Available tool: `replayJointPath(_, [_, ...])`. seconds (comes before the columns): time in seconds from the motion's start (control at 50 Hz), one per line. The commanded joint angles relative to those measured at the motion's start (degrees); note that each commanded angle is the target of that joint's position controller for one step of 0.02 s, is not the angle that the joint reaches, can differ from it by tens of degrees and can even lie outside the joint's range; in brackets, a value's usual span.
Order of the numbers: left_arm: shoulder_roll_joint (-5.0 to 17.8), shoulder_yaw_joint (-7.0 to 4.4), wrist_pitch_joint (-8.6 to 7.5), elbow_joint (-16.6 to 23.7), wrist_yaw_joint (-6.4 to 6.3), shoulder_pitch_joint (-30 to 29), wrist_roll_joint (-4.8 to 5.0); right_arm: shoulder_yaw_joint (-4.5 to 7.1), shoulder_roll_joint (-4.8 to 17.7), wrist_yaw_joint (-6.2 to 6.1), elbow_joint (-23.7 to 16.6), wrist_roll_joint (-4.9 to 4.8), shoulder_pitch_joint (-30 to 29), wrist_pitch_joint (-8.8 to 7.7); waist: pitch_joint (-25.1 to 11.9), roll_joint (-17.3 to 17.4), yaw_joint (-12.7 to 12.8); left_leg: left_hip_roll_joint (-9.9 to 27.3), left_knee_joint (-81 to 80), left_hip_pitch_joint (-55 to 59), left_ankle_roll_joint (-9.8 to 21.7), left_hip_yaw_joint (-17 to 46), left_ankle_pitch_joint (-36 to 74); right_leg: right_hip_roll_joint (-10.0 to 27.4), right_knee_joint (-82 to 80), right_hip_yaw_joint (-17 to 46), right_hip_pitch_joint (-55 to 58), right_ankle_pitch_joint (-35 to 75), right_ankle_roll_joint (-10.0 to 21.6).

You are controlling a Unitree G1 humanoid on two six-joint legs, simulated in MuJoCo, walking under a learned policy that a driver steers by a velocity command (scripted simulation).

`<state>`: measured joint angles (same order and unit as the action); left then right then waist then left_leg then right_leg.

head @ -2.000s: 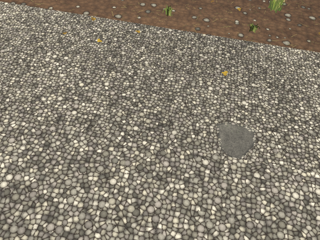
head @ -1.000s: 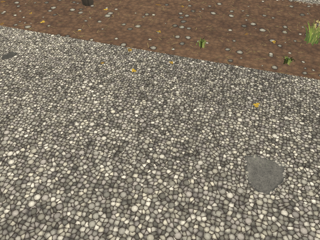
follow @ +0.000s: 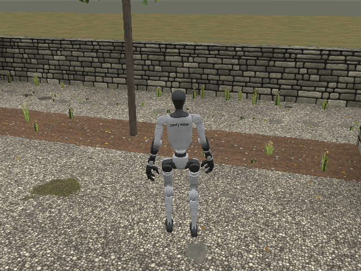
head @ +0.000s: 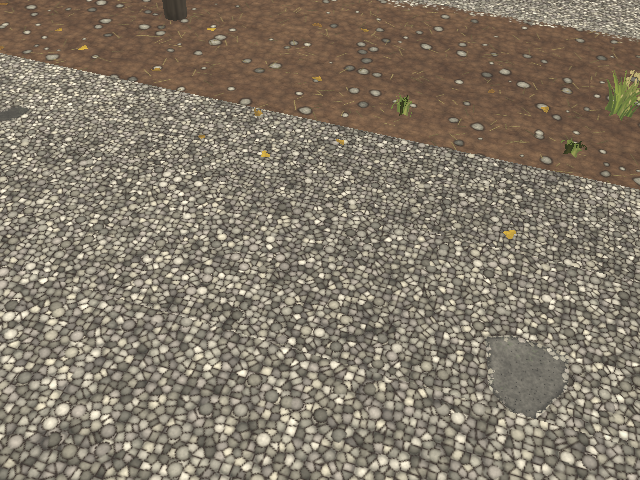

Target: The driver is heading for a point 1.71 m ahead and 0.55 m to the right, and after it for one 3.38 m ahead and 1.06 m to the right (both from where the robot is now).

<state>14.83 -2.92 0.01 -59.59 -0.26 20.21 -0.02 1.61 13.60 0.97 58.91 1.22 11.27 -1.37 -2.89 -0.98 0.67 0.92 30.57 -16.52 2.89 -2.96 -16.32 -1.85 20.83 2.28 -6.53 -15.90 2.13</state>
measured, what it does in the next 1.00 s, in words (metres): goes down, turning right: left foot, then right foot 0.16 m lower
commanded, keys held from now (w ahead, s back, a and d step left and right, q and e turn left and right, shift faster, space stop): w+shift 0.28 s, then w+e+shift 0.66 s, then w+shift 0.06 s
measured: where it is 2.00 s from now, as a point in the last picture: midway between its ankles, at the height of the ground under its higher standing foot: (501, 241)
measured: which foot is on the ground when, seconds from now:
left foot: up 0.00-0.00, down 0.02-0.60, up 0.62-0.92, down 0.94-1.00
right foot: down 0.00-0.02, up 0.04-0.58, down 0.60-0.90, up 0.92-1.00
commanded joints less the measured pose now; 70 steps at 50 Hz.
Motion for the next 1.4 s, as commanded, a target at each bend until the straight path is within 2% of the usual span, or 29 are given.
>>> replayJointPath(0.02, [4.02, -0.68, -1.19, 7.83, 0.26, -13.0, -0.85, 1.8, 4.95, -0.72, 2.92, 0.81, 16.96, -1.16, 5.69, 8.08, -10.97, 3.14, -9.65, 27.01, 1.33, 6.15, -7.52, 4.24, 12.05, 2.62, -33.02, -15.1, 6.18])
replayJointPath(0.04, [-0.18, 0.53, -1.75, 11.08, 0.54, -15.1, -1.09, 2.99, 10.91, -0.85, 2.21, 0.94, 19.51, -2.1, 5.35, 19.52, -10.98, 16.66, -21.32, 27.52, 5.37, 30.8, -25.22, -2.06, 30.81, -2.97, -42.16, -13.91, 3.65])
replayJointPath(0.06, [1.92, 0.21, -1.97, 12.09, 0.87, -14.33, -2.08, 3.62, 12.09, -0.48, 1.09, 0.54, 15.18, -2.2, 7.59, 13.6, -7.03, 20.82, -21.94, 20.95, 9.78, 39.43, -27.05, 0.91, 36.52, 4.03, -44.47, -8.35, 4.38])
replayJointPath(0.1, [4.49, -0.39, -2.29, 11.21, 1.94, -12.82, -2.21, 3.31, 8.6, -0.03, -3.05, -0.11, 6.1, -2.9, 6.29, 4.88, -2.55, 16.69, -21.65, 16.36, 9.09, 30.35, -18.65, 5.75, 36.76, 4.42, -39.74, 1.46, 1.99])
replayJointPath(0.26, [6.62, -3.44, -1.04, 12.9, 2.66, -20.09, -2.06, 3.1, 6.95, -0.74, 0.58, 0.0, 17.27, -7.45, 8.38, 4.58, -4.18, 10.64, -21.08, 25.19, 8.2, 15.29, 3.74, 5.72, 30.71, 5.18, -45.73, 15.33, -1.36])
replayJointPath(0.42, [3.82, -2.78, -2.24, 14.94, 5.96, -27.2, -1.71, 2.16, 5.3, -3.29, 0.67, 1.4, 18.78, -8.07, 13.72, 3.91, -5.55, 9.82, -12.79, 14.61, 5.96, 1.38, 1.89, 4.06, 16.25, -1.31, -34.66, 38.35, 4.09])
replayJointPath(0.5, [2.16, -1.4, -2.8, 16.67, 5.17, -31.89, -4.09, 1.35, 5.33, -3.41, 2.59, 1.52, 25.25, -7.0, 16.55, 1.63, -9.66, 8.91, -5.03, 24.53, 3.56, -4.2, 19.21, 2.78, 4.5, -9.7, -34.51, 38.19, 6.3])
replayJointPath(0.56, [3.52, -1.75, -2.74, 11.15, 3.43, -13.08, -4.72, 1.22, 8.07, -4.35, 2.77, 0.81, 22.92, -5.12, 7.43, 3.95, -0.23, 9.16, 19.56, 23.44, 3.07, -6.79, 52.47, -0.47, 2.95, -13.45, -11.79, 33.96, 7.7])
replayJointPath(0.6, [9.02, -4.66, -2.65, 3.12, 2.46, 11.89, -3.94, 2.12, 9.18, -4.14, 1.62, 0.42, 13.32, -3.99, -0.78, -1.38, 14.78, 3.91, 62.86, 7.56, 0.85, -8.85, 39.78, 2.45, -2.23, -7.83, 15.57, 37.05, 14.42])
replayJointPath(0.62, [13.94, -5.66, -2.32, 0.7, 2.55, 14.84, -3.02, 1.63, 5.09, -3.16, -1.78, 1.78, 6.38, -4.7, 2.69, -8.82, 13.16, -3.62, 81.55, -18.85, 1.83, -5.55, -19.24, 6.96, 8.06, -2.46, 28.98, 44.27, 14.64])
replayJointPath(0.64, [19.11, -6.17, -2.6, 0.71, 2.1, 16.09, -2.24, 0.71, 4.79, -3.31, -7.04, -1.02, 11.23, -5.98, -8.47, -14.01, 7.41, -0.8, 81.98, -34.7, 0.69, 3.67, -21.43, 16.77, 22.27, 9.89, 49.11, 72.97, 18.46])
replayJointPath(0.66, [16.49, -6.04, -2.16, 1.78, 1.2, 15.86, -1.69, 0.3, 7.82, -3.09, -8.55, -2.05, 9.84, -6.33, -18.8, -2.94, 9.58, 0.21, 79.12, -43.26, -0.95, 5.85, -16.84, 20.59, 15.65, 23.47, 57.03, 50.81, 26.58])
replayJointPath(0.68, [15.8, -5.93, -1.46, 1.93, -0.44, 15.47, -2.43, -0.4, 7.89, -2.35, -10.09, -1.56, 6.22, -6.92, -13.34, -3.34, 9.13, 2.16, 72.37, -48.53, -1.47, 7.11, -12.67, 23.2, 1.9, 35.23, 48.16, 15.83, 28.43])
replayJointPath(0.7, [10.2, -4.26, -2.29, 3.62, -0.74, 8.6, -2.16, 0.8, 10.89, -2.17, -9.74, 0.67, 1.87, -7.3, -5.26, 6.74, 5.96, 5.76, 60.23, -44.12, -1.2, 9.37, -4.4, 19.97, -1.72, 32.38, 34.48, 8.12, 22.81])
replayJointPath(0.74, [9.57, -3.16, -3.61, 5.57, -1.62, 1.16, -1.39, 1.12, 8.89, -0.66, -10.96, 3.48, 1.36, -4.63, 5.52, 9.15, -2.38, 7.36, 42.51, -28.33, -5.59, 9.99, -7.51, 15.7, -4.75, 27.05, 3.77, 15.43, 21.27])
replayJointPath(0.78, [9.83, -2.84, -5.06, 7.18, -1.16, -3.0, -1.13, 0.14, 6.27, -0.2, -14.63, 2.88, -4.15, -3.2, 11.04, 5.36, -4.39, 7.95, 25.45, -12.83, -7.36, 7.43, -1.95, 10.79, -8.4, 21.43, -19.81, 16.3, 19.88])
replayJointPath(0.86, [11.94, -4.13, -5.98, 8.8, 1.06, -4.49, 0.55, 0.08, 5.02, -0.3, -13.56, 0.74, -0.7, -3.4, 7.28, -0.75, -4.22, 0.3, 16.13, 11.55, -5.65, 1.29, 18.07, 3.2, -4.85, 14.91, -27.83, 25.81, 13.43])
replayJointPath(0.92, [14.08, -4.59, -5.93, 12.55, 0.92, -18.55, -0.19, 4.6, 12.79, -1.48, -4.27, 1.25, 35.58, -3.52, -7.94, 2.24, -26.11, -1.26, 18.25, 40.41, -4.67, 1.69, 11.96, -0.95, 37.79, 9.47, -29.75, 45.93, 6.45])
replayJointPath(0.94, [5.45, -3.09, -6.08, 13.91, 0.76, -20.83, -1.73, 5.18, 14.91, -1.77, -2.8, 1.39, 39.02, -3.93, -3.01, 16.21, -27.05, 7.05, 5.62, 34.81, -4.44, 11.24, 0.19, -8.67, 66.18, 7.13, -33.66, -2.46, 6.15])
replayJointPath(0.96, [-3.29, -0.62, -6.87, 16.99, -0.48, -8.67, -0.39, 2.99, 11.21, -0.52, -5.8, 1.82, 28.77, -4.73, 1.56, 25.6, -12.05, 17.7, 3.55, 26.87, -4.04, 31.89, 16.71, -8.65, 77.69, 12.12, -39.71, -13.93, 6.93])
replayJointPath(0.98, [-2.64, -0.12, -5.9, 15.62, -0.17, 2.19, 0.34, 2.92, 10.31, 0.07, -8.3, 1.27, 16.44, -5.11, 0.65, 20.6, -0.26, 23.26, -12.31, 22.25, 1.38, 51.98, -4.72, -4.34, 72.27, 7.85, -44.1, -7.6, 7.15])
replayJointPath(1.02, [4.44, -2.14, -2.45, 13.29, 1.09, -2.08, -2.27, 3.12, 7.88, 0.55, -11.21, 0.53, 5.49, -6.08, 11.51, 1.29, 1.84, 19.15, -13.46, 1.5, 8.03, 44.1, -25.58, 1.0, 63.11, 7.4, -37.2, -1.0, 5.35])
replayJointPath(1.14, [5.57, -1.95, -0.56, 17.8, 3.63, -14.8, -4.27, 4.3, 12.48, 0.26, -4.18, 0.75, 16.27, -7.99, 10.35, 6.52, -1.15, 12.32, -12.24, 3.83, 7.73, 16.58, 8.85, 1.05, 43.45, -0.07, -33.29, 11.76, 3.89])
replayJointPath(1.16, [5.1, -1.85, -2.26, 19.79, 3.22, -23.22, -2.85, 3.0, 6.24, 0.09, -3.44, 0.77, 19.57, -9.25, 13.36, 1.64, -4.33, 8.91, -7.59, 10.2, 5.86, 13.28, 2.2, 2.61, 33.09, 4.95, -42.81, 21.6, 4.76])
replayJointPath(1.2, [3.09, -0.71, -3.91, 21.9, 3.46, -31.04, -2.71, 2.98, 6.68, -0.4, -3.44, 0.93, 21.43, -10.11, 12.15, 1.1, -5.92, 6.67, -8.66, 9.45, 4.66, 8.23, -2.55, 1.11, 19.41, -0.19, -36.91, 33.9, 4.79])
replayJointPath(1.26, [2.82, -0.13, -3.84, 16.86, 5.18, -21.04, -1.45, 2.51, 7.32, -1.34, -5.48, 0.12, 14.39, -7.51, 5.95, 2.17, -0.64, 5.52, -5.61, -5.89, 4.2, 1.43, -5.59, 1.3, 15.58, -5.67, -5.21, 49.86, 5.02])
replayJointPath(1.32, [4.73, 0.06, -3.39, 14.08, 2.76, -15.37, -4.3, 2.31, 8.21, -2.34, -2.75, 0.94, 21.25, -4.8, 6.72, -0.25, 0.04, 4.29, 12.6, 6.42, 4.29, -0.15, 12.6, 1.09, 7.1, -8.27, -3.64, 39.44, 4.36])
replayJointPath(1.36, [6.74, -1.3, -3.04, 8.88, 0.65, 2.15, -4.44, 3.06, 9.52, -3.53, -1.71, 0.61, 19.43, -2.2, 1.07, 1.87, 9.34, 3.65, 43.8, 10.78, 4.2, 0.23, 31.27, 5.33, -7.36, -3.59, 7.03, 39.89, 6.52])
replayJointPath(1.4, [15.23, -3.04, -3.33, 5.86, 0.9, 12.19, -3.63, 2.75, 5.45, -3.09, -8.14, -1.15, 13.49, -2.81, -3.11, -9.8, 8.73, -4.42, 78.74, -24.48, 3.91, 5.71, -27.78, 15.28, 16.82, 2.32, 34.94, 70.59, 7.33])
Keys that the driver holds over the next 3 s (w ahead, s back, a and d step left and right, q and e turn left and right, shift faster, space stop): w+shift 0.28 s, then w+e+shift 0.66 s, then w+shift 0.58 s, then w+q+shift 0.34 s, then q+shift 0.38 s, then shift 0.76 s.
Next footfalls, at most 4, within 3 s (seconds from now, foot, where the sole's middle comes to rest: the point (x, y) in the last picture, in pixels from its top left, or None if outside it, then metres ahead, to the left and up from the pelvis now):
0.02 left None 0.05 0.10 -0.78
0.60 right None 0.52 -0.10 -0.94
0.94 left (332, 374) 0.91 -0.02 -0.94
1.38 right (457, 345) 1.13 -0.42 -1.11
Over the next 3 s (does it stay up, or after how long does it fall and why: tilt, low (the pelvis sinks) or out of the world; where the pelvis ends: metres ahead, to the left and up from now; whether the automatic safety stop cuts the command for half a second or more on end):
stays up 1.92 -0.81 -0.50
